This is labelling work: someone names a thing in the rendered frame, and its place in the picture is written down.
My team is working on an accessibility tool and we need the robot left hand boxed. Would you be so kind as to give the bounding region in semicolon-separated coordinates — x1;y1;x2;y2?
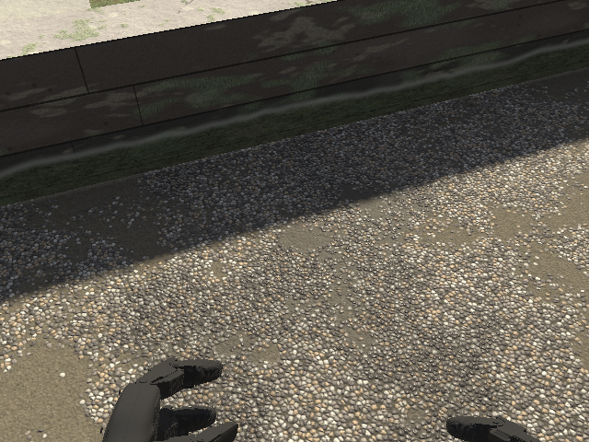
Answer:
100;357;238;442

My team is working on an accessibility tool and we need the robot right hand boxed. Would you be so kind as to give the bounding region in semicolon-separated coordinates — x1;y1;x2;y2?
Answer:
446;416;541;442

